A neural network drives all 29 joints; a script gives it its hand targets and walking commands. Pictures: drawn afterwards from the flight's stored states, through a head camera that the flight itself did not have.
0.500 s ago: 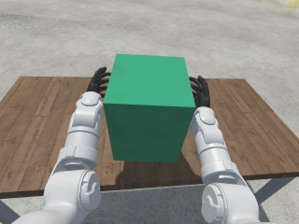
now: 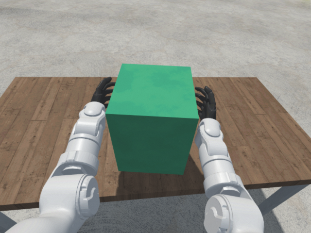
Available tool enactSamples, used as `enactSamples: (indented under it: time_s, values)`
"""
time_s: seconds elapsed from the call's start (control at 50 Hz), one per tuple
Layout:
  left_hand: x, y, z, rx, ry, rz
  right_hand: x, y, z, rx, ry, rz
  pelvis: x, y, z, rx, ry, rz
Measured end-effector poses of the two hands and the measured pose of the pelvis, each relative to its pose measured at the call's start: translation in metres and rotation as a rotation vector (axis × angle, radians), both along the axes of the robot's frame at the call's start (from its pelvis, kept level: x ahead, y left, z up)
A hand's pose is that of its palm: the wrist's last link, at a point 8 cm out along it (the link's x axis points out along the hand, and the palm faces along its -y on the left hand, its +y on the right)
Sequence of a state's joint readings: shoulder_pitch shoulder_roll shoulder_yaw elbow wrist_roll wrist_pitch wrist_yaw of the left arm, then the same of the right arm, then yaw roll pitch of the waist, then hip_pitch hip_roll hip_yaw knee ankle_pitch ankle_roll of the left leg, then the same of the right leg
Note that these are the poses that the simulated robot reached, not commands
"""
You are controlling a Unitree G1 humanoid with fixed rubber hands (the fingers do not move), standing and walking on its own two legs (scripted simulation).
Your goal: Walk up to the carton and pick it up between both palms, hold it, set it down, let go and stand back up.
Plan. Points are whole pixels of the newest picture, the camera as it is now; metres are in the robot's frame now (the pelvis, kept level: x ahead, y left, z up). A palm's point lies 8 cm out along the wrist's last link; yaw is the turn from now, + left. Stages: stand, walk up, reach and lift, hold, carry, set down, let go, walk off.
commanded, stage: set down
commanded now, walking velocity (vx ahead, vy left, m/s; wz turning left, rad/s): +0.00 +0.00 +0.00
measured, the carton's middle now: (153, 120) +0.41 -0.05 +0.07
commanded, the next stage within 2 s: none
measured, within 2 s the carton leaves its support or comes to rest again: rests again in 1.30 s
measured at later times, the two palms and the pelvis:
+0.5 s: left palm (99, 109) +0.44 +0.11 +0.10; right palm (200, 124) +0.37 -0.18 +0.10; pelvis +0.01 +0.01 +0.00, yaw -1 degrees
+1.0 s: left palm (99, 117) +0.42 +0.11 +0.09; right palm (200, 129) +0.36 -0.18 +0.08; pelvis +0.00 +0.00 +0.00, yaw +0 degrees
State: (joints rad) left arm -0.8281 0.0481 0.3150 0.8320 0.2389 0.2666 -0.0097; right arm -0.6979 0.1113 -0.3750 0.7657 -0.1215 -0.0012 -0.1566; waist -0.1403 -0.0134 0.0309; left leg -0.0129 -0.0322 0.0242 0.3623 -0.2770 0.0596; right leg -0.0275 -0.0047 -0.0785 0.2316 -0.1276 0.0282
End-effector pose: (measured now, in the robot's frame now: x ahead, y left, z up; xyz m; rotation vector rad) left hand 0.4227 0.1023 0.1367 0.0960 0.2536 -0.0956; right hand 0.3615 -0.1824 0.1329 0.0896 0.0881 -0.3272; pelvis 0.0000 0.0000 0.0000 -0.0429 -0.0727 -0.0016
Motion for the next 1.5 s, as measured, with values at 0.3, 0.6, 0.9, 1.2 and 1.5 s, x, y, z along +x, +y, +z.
enactSamples:
  time_s: [0.3, 0.6, 0.9, 1.2, 1.5]
  values:
    - [0.011, 0.003, -0.026, -0.005, 0.049, -0.028, 0.003, 0.005, -0.024, -0.003, 0.052, -0.029, 0.006, 0.007, 0.0, -0.004, 0.038, -0.021]
    - [0.017, 0.004, -0.031, 0.001, 0.047, -0.025, 0.008, 0.007, -0.031, -0.023, 0.056, -0.027, 0.011, 0.012, -0.001, -0.008, 0.071, -0.024]
    - [0.004, 0.012, -0.051, -0.02, 0.056, 0.011, 0.006, 0.012, -0.043, -0.066, 0.077, 0.01, 0.003, 0.0, 0.001, -0.006, 0.071, -0.034]
    - [-0.002, 0.004, -0.052, -0.04, 0.053, -0.006, -0.009, 0.006, -0.055, -0.034, 0.075, -0.023, -0.009, -0.005, 0.002, 0.01, 0.099, -0.002]
    - [0.003, 0.007, -0.056, -0.067, 0.031, -0.004, -0.005, 0.01, -0.057, -0.058, 0.071, -0.026, -0.007, -0.001, 0.001, 0.004, 0.105, -0.021]
